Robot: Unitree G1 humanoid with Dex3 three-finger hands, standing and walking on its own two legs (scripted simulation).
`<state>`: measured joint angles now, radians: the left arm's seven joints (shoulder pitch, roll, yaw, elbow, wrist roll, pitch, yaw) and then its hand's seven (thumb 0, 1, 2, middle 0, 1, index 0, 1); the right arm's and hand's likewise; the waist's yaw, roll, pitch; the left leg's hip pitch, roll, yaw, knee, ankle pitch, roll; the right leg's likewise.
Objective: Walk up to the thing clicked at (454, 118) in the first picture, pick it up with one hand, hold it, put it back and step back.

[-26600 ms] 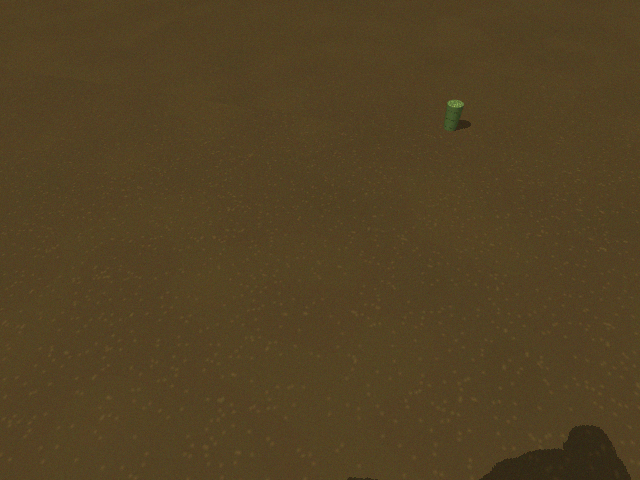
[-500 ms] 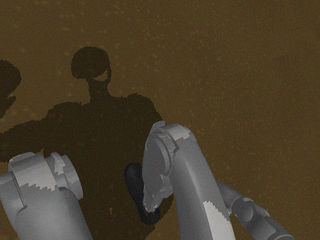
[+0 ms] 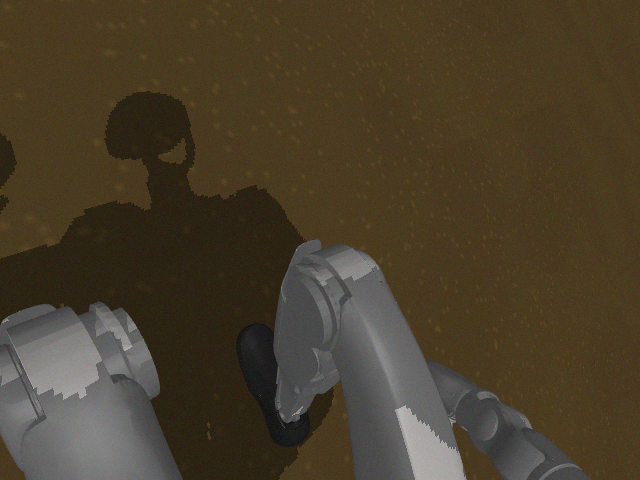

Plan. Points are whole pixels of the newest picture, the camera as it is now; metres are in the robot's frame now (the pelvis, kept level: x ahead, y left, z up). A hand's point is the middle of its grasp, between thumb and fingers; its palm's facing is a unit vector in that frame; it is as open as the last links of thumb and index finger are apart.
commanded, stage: open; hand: left
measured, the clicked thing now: out of the picture +0.44 +0.30 -0.20
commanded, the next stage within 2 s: withdraw in 0.36 s
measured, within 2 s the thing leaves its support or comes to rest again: rests again in 0.16 s
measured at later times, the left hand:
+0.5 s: hand out of the picture +0.44 +0.31 -0.17, palm faces +0.44 -0.90 +0.02, open 16.2 cm
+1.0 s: hand out of the picture +0.41 +0.38 -0.09, palm faces +0.35 -0.93 -0.15, open 17.7 cm
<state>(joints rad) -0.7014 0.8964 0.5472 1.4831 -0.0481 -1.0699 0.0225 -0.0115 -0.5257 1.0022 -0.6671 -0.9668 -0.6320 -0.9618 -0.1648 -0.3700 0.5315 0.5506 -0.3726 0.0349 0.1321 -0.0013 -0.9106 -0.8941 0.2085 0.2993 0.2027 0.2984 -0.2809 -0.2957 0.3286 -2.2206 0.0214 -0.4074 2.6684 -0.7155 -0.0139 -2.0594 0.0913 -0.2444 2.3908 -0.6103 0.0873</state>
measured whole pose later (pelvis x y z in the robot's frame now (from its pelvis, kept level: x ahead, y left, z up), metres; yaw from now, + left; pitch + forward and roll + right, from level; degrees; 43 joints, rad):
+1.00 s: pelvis +0.00 +0.00 +0.03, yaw +2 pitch +20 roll -16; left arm -0.64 0.86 0.51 1.19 -0.03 -0.71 -0.18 -0.02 -0.59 0.03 -0.06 -0.03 -0.06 -0.02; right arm -0.03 -0.34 0.33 0.56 -0.20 0.09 0.10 0.00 -0.90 -0.89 0.21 0.30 0.20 0.30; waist -0.19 -0.14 0.13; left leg -2.24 0.04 -0.30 2.55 -0.69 0.01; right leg -2.09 0.06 -0.19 2.32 -0.63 0.06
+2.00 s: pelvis +0.08 -0.01 +0.37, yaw +16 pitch +20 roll -3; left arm 0.20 0.28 0.10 0.26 0.00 0.20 0.16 -0.01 -0.52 0.07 -0.07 -0.06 -0.06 -0.06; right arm 0.21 -0.23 0.01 0.51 0.05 0.00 -0.14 0.01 -0.90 -0.90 0.21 0.30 0.20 0.30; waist -0.05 0.01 -0.16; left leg -1.09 0.06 -0.05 1.31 -0.57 -0.03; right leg -1.04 -0.01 -0.06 1.25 -0.56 0.01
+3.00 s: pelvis +0.09 -0.01 +0.44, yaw +17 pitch +7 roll -2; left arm 0.47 0.20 -0.01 0.00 -0.01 0.27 0.14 -0.01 -0.55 0.05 -0.06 -0.06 -0.05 -0.05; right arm 0.29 -0.21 0.03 0.50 0.01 -0.12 -0.18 0.01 -0.90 -0.90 0.21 0.30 0.20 0.30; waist -0.03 0.04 -0.10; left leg -0.64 0.05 -0.04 0.96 -0.44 -0.02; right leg -0.59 -0.01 -0.05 0.91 -0.44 0.01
